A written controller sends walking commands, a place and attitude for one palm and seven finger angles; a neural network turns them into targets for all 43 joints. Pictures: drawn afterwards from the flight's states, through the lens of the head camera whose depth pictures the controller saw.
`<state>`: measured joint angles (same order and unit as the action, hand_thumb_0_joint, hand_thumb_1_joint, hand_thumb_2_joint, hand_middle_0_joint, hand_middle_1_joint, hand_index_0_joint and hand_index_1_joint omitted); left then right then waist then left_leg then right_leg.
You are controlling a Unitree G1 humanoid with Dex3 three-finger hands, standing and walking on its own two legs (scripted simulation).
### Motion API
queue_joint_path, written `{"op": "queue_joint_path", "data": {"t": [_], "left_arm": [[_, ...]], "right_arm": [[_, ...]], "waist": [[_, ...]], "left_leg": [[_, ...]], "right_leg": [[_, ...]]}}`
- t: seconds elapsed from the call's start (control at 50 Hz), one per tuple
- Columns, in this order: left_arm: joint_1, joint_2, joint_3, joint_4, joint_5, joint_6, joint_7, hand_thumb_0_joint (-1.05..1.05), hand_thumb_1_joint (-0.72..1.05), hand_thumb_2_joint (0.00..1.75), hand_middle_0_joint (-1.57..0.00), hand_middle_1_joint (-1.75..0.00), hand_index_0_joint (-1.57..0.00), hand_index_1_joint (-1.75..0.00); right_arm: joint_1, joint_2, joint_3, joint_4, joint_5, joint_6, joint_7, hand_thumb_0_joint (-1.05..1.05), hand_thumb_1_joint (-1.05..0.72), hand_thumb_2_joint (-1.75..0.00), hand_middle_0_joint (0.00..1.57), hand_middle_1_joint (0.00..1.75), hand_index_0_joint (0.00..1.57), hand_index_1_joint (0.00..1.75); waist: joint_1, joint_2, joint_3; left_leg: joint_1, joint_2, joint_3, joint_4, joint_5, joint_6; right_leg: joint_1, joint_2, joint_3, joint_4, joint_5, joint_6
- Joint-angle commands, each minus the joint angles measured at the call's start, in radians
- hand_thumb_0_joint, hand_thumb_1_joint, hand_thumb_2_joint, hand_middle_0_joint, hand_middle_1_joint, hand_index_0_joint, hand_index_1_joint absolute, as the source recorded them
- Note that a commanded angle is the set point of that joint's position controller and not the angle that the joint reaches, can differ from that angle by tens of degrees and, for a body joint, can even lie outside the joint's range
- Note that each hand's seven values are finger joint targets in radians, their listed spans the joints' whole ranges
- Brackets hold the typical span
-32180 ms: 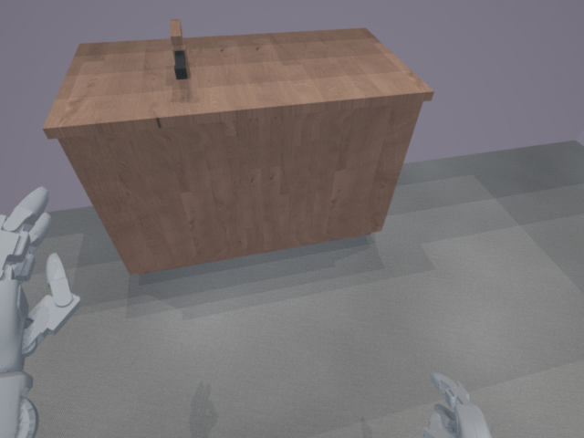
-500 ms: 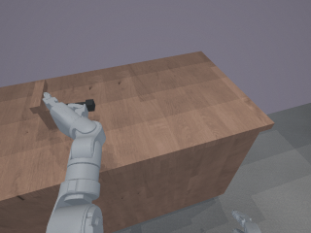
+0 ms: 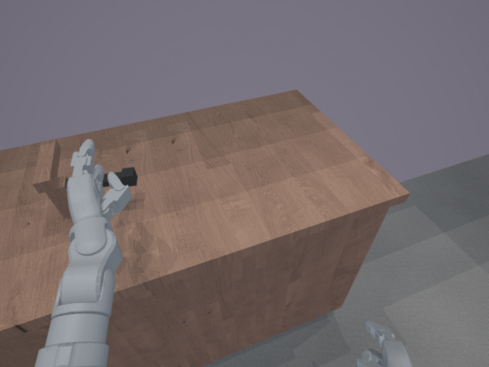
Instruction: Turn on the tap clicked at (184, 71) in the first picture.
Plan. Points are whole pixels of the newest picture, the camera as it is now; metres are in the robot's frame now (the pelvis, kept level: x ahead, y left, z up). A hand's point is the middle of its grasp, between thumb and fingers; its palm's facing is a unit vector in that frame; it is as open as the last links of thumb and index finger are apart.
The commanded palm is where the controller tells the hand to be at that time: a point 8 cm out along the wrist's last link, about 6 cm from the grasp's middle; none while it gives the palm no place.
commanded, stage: draw the hand back beside the body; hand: left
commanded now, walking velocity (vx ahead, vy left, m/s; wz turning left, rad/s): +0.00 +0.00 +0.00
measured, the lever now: (129, 177) +0.46 +0.28 +0.06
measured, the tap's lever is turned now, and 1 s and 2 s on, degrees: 80 80 80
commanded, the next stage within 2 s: step back with the hand held close in 1.22 s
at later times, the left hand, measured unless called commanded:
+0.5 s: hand (83, 240) +0.24 +0.24 +0.15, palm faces +0.31 -0.92 -0.25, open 7.6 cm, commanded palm +0.20 +0.28 +0.16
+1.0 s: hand (26, 274) +0.18 +0.27 +0.16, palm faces +0.43 -0.84 -0.34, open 7.4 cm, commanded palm +0.14 +0.31 +0.17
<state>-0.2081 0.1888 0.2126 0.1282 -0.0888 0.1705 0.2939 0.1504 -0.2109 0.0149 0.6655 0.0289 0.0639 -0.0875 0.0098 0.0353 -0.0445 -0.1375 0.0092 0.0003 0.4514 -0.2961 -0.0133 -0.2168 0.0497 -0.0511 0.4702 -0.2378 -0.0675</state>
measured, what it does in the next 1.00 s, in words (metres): stands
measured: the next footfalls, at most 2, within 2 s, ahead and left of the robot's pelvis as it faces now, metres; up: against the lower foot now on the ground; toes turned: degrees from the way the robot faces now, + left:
none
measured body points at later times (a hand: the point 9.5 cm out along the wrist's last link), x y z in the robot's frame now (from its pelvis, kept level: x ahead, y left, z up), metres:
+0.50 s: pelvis -0.02 +0.02 +0.01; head -0.04 +0.00 +0.46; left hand +0.22 +0.29 +0.16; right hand +0.18 -0.18 -0.07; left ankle -0.03 +0.13 -0.74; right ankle +0.01 -0.07 -0.74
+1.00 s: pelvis -0.01 +0.02 +0.01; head -0.03 +0.00 +0.46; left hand +0.15 +0.32 +0.18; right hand +0.20 -0.18 -0.07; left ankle -0.03 +0.13 -0.74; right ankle +0.01 -0.07 -0.74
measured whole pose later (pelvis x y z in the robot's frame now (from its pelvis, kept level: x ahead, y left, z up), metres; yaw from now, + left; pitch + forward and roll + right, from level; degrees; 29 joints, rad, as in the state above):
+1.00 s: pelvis -0.01 +0.02 +0.01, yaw +2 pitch -6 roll -1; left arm 0.41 0.33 0.26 -0.35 -0.07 -0.11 0.10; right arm 0.15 -0.22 0.01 0.63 0.00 -0.08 -0.04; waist 0.07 0.06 0.04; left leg 0.01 -0.02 -0.02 0.33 -0.23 0.02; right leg -0.04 0.03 -0.06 0.29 -0.15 -0.04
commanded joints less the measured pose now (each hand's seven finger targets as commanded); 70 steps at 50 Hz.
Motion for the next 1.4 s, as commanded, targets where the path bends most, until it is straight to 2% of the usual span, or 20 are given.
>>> {"op": "queue_joint_path", "data": {"t": [0.0, 0.04, 0.18, 0.22, 0.34, 0.4, 0.48, 0.56, 0.62, 0.68, 0.76, 0.82, 0.88, 0.92, 1.06, 1.2, 1.3, 1.32, 1.34, 1.38], "left_arm": [[-0.100, 0.345, 0.111, -0.282, 0.003, -0.168, -0.116, 0.00, 0.90, 0.90, -0.16, -0.19, -0.16, -0.19], [-0.161, 0.313, 0.043, -0.383, 0.010, -0.223, -0.138, 0.00, 0.90, 0.90, -0.17, -0.20, -0.17, -0.20], [-0.180, 0.262, -0.042, -0.343, 0.021, -0.308, -0.144, 0.00, 0.90, 0.90, -0.17, -0.22, -0.17, -0.22], [-0.132, 0.246, -0.047, -0.339, 0.024, -0.323, -0.149, 0.00, 0.90, 0.90, -0.18, -0.22, -0.18, -0.22], [0.074, 0.299, 0.055, -0.342, 0.011, -0.344, -0.172, 0.00, 0.90, 0.90, -0.18, -0.24, -0.18, -0.24], [0.120, 0.353, 0.127, -0.393, 0.009, -0.347, -0.180, 0.00, 0.90, 0.90, -0.18, -0.25, -0.18, -0.25], [0.144, 0.308, 0.086, -0.507, 0.012, -0.350, -0.186, 0.00, 0.90, 0.90, -0.19, -0.26, -0.19, -0.26], [0.213, 0.282, 0.068, -0.532, 0.012, -0.347, -0.185, 0.00, 0.90, 0.90, -0.19, -0.28, -0.19, -0.28], [0.238, 0.264, 0.050, -0.571, 0.018, -0.348, -0.184, 0.00, 0.90, 0.90, -0.19, -0.29, -0.19, -0.29], [0.301, 0.275, 0.071, -0.573, 0.016, -0.348, -0.180, 0.00, 0.90, 0.90, -0.20, -0.29, -0.20, -0.29], [0.376, 0.306, 0.122, -0.629, 0.017, -0.356, -0.176, 0.00, 0.90, 0.90, -0.20, -0.30, -0.20, -0.30], [0.435, 0.310, 0.140, -0.676, 0.017, -0.355, -0.177, 0.00, 0.90, 0.90, -0.20, -0.30, -0.20, -0.30], [0.488, 0.311, 0.151, -0.703, 0.016, -0.352, -0.177, 0.00, 0.90, 0.90, -0.20, -0.30, -0.20, -0.30], [0.517, 0.305, 0.154, -0.717, 0.017, -0.350, -0.177, 0.00, 0.90, 0.90, -0.20, -0.30, -0.20, -0.30], [0.454, 0.290, 0.128, -0.664, 0.019, -0.344, -0.172, 0.00, 0.90, 0.90, -0.20, -0.30, -0.20, -0.30], [0.471, 0.323, 0.157, -0.722, 0.022, -0.354, -0.165, 0.00, 0.90, 0.90, -0.20, -0.30, -0.20, -0.30], [0.486, 0.311, 0.153, -0.691, 0.019, -0.349, -0.169, 0.00, 0.90, 0.90, -0.20, -0.30, -0.20, -0.30], [0.451, 0.324, 0.160, -0.730, 0.017, -0.356, -0.167, 0.00, 0.90, 0.90, -0.20, -0.30, -0.20, -0.30], [0.358, 0.440, 0.290, -0.810, 0.008, -0.385, -0.154, 0.00, 0.90, 0.90, -0.20, -0.30, -0.20, -0.30], [0.505, 0.339, 0.211, -0.690, 0.018, -0.378, -0.165, 0.00, 0.90, 0.90, -0.20, -0.30, -0.20, -0.30]], "right_arm": [[-0.131, -0.099, -0.029, -0.189, 0.006, -0.085, 0.014, 0.00, -0.90, -0.90, 0.20, 0.30, 0.20, 0.30], [-0.134, -0.101, -0.029, -0.202, 0.004, -0.121, 0.020, 0.00, -0.90, -0.90, 0.20, 0.30, 0.20, 0.30], [-0.124, -0.122, -0.032, -0.167, -0.004, -0.192, 0.009, 0.00, -0.90, -0.90, 0.20, 0.30, 0.20, 0.30], [-0.126, -0.116, -0.028, -0.162, -0.004, -0.194, 0.010, 0.00, -0.90, -0.90, 0.20, 0.30, 0.20, 0.30], [-0.147, -0.104, -0.023, -0.180, -0.009, -0.169, 0.019, 0.00, -0.90, -0.90, 0.20, 0.30, 0.20, 0.30], [-0.157, -0.101, -0.023, -0.187, -0.011, -0.159, 0.023, 0.00, -0.90, -0.90, 0.20, 0.30, 0.20, 0.30], [-0.156, -0.091, -0.020, -0.205, -0.015, -0.168, 0.031, 0.00, -0.90, -0.90, 0.20, 0.30, 0.20, 0.30], [-0.150, -0.102, -0.026, -0.204, -0.021, -0.179, 0.032, 0.00, -0.90, -0.90, 0.20, 0.30, 0.20, 0.30], [-0.147, -0.105, -0.029, -0.196, -0.021, -0.186, 0.034, 0.00, -0.90, -0.90, 0.20, 0.30, 0.20, 0.30], [-0.143, -0.110, -0.034, -0.191, -0.024, -0.188, 0.034, 0.00, -0.90, -0.90, 0.20, 0.30, 0.20, 0.30], [-0.144, -0.110, -0.038, -0.194, -0.028, -0.192, 0.035, 0.00, -0.90, -0.90, 0.20, 0.30, 0.20, 0.30], [-0.144, -0.102, -0.036, -0.193, -0.028, -0.190, 0.039, 0.00, -0.90, -0.90, 0.20, 0.30, 0.20, 0.30], [-0.142, -0.105, -0.038, -0.198, -0.029, -0.192, 0.043, 0.00, -0.90, -0.90, 0.20, 0.30, 0.20, 0.30], [-0.143, -0.102, -0.038, -0.199, -0.028, -0.193, 0.041, 0.00, -0.90, -0.90, 0.20, 0.30, 0.20, 0.30], [-0.144, -0.110, -0.040, -0.188, -0.025, -0.200, 0.030, 0.00, -0.90, -0.90, 0.20, 0.30, 0.20, 0.30], [-0.151, -0.106, -0.035, -0.190, -0.029, -0.214, 0.028, 0.00, -0.90, -0.90, 0.20, 0.30, 0.20, 0.30], [-0.155, -0.104, -0.033, -0.187, -0.027, -0.211, 0.031, 0.00, -0.90, -0.90, 0.20, 0.30, 0.20, 0.30], [-0.156, -0.101, -0.033, -0.192, -0.028, -0.212, 0.029, 0.00, -0.90, -0.90, 0.20, 0.30, 0.20, 0.30], [-0.146, -0.107, -0.023, -0.244, -0.016, -0.190, 0.024, 0.00, -0.90, -0.90, 0.20, 0.30, 0.20, 0.30], [-0.124, -0.101, -0.026, -0.221, -0.025, -0.168, 0.028, 0.00, -0.90, -0.90, 0.20, 0.30, 0.20, 0.30]], "waist": [[0.047, 0.053, -0.145], [0.023, 0.104, -0.114], [-0.007, -0.057, -0.044], [0.001, -0.001, -0.050], [0.040, -0.064, -0.029], [0.050, 0.011, -0.029], [0.046, 0.098, -0.039], [0.038, -0.015, -0.034], [0.035, 0.041, -0.020], [0.040, -0.014, -0.012], [0.053, -0.012, -0.035], [0.056, 0.067, -0.022], [0.058, 0.036, -0.012], [0.057, 0.073, 0.009], [0.044, -0.013, 0.024], [0.057, 0.045, -0.040], [0.054, 0.022, 0.023], [0.055, 0.036, 0.002], [0.033, 0.021, 0.101], [0.024, -0.061, 0.085]], "left_leg": [[-0.022, -0.016, 0.017, -0.087, 0.293, 0.042], [0.035, -0.014, 0.014, -0.102, 0.288, 0.040], [0.096, -0.019, -0.015, -0.158, 0.136, 0.054], [0.101, -0.026, -0.019, -0.180, 0.107, 0.049], [0.048, -0.019, -0.023, -0.214, 0.125, 0.044], [0.041, -0.018, -0.024, -0.212, 0.157, 0.038], [0.068, -0.012, -0.029, -0.208, 0.195, 0.026], [0.090, -0.004, -0.034, -0.202, 0.234, 0.033], [0.103, -0.005, -0.034, -0.201, 0.248, 0.028], [0.094, -0.006, -0.038, -0.197, 0.244, 0.033], [0.086, -0.009, -0.042, -0.185, 0.279, 0.030], [0.081, -0.006, -0.041, -0.178, 0.303, 0.021], [0.069, 0.000, -0.046, -0.168, 0.327, 0.018], [0.068, 0.002, -0.043, -0.167, 0.323, 0.016], [0.073, -0.002, -0.043, -0.163, 0.261, 0.032], [0.087, -0.011, -0.044, -0.156, 0.295, 0.030], [0.061, -0.007, -0.043, -0.160, 0.279, 0.030], [0.071, -0.008, -0.041, -0.158, 0.270, 0.034], [-0.014, 0.020, -0.076, -0.119, 0.201, 0.047], [-0.024, 0.021, -0.096, -0.085, 0.198, 0.047]], "right_leg": [[0.260, -0.084, 0.069, -0.083, 0.394, 0.050], [0.214, -0.076, 0.065, -0.124, 0.322, 0.041], [0.136, -0.055, 0.051, -0.213, 0.076, 0.043], [0.148, -0.055, 0.047, -0.215, 0.048, 0.037], [0.221, -0.051, 0.043, -0.226, 0.065, 0.031], [0.242, -0.054, 0.050, -0.232, 0.094, 0.026], [0.250, -0.051, 0.048, -0.227, 0.138, 0.017], [0.239, -0.045, 0.039, -0.230, 0.165, 0.022], [0.225, -0.047, 0.040, -0.227, 0.167, 0.020], [0.227, -0.048, 0.038, -0.227, 0.165, 0.022], [0.254, -0.051, 0.035, -0.213, 0.195, 0.021], [0.254, -0.055, 0.037, -0.207, 0.211, 0.016], [0.250, -0.054, 0.032, -0.200, 0.228, 0.016], [0.235, -0.055, 0.033, -0.201, 0.218, 0.015], [0.192, -0.054, 0.030, -0.206, 0.166, 0.024], [0.239, -0.060, 0.035, -0.193, 0.204, 0.020], [0.211, -0.060, 0.031, -0.203, 0.189, 0.021], [0.219, -0.062, 0.036, -0.204, 0.185, 0.022], [0.102, -0.113, 0.116, -0.232, 0.232, 0.039], [0.082, -0.146, 0.114, -0.229, 0.262, 0.043]]}}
